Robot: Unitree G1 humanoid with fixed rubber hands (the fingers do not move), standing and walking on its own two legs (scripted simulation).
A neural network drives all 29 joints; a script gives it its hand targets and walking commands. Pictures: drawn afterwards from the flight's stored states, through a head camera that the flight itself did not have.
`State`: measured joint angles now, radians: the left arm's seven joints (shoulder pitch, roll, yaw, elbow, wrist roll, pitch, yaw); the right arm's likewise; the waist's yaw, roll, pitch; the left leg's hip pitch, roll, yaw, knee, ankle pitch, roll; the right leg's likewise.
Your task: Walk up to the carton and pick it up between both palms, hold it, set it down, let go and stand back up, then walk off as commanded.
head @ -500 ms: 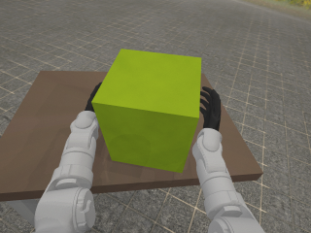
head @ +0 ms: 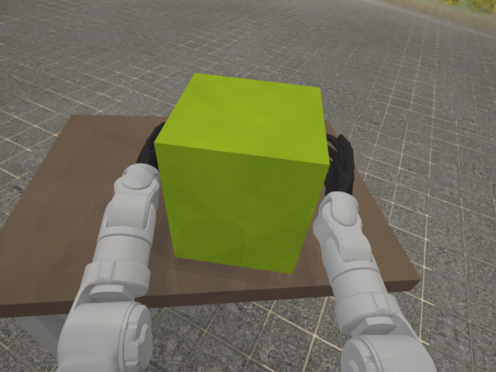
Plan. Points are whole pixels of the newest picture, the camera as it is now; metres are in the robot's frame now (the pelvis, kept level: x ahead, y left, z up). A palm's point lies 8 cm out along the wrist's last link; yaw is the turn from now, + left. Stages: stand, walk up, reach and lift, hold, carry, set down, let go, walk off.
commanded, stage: reach and lift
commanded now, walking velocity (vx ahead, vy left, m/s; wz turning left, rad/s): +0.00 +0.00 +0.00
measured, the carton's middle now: (244, 175) +0.42 -0.01 +0.14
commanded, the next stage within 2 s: hold in 1.62 s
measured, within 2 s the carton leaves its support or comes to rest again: neither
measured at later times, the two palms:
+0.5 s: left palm (139, 165) +0.38 +0.15 +0.19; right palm (345, 170) +0.35 -0.15 +0.20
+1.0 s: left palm (138, 144) +0.38 +0.15 +0.23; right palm (352, 143) +0.37 -0.15 +0.24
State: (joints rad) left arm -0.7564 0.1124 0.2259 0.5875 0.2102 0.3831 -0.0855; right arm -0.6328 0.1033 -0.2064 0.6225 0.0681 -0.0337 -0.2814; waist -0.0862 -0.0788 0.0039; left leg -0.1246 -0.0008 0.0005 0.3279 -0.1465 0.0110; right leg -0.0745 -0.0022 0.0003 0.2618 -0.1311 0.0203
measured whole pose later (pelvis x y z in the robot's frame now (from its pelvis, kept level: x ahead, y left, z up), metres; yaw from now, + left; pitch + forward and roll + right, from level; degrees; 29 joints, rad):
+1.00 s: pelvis -0.01 +0.00 +0.00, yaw +0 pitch -5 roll -1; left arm -0.82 0.07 0.25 0.34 0.21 0.80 0.03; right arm -0.88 -0.07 -0.11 0.69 0.25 0.30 -0.22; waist -0.09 -0.04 -0.05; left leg -0.11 0.00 0.00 0.33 -0.14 0.01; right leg -0.06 0.00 0.00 0.27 -0.12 0.02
